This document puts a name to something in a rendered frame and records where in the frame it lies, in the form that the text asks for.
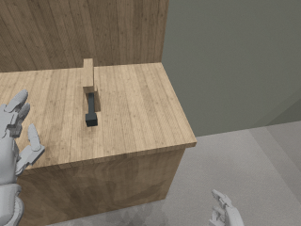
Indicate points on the left robot forearm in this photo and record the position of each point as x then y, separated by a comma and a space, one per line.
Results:
11, 206

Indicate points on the robot right hand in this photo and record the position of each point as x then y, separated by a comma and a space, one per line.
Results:
229, 217

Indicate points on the counter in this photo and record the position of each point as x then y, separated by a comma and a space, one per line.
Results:
62, 50

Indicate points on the robot left hand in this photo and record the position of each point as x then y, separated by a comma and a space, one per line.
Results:
11, 119

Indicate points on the tap lever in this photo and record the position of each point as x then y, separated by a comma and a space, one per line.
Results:
91, 117

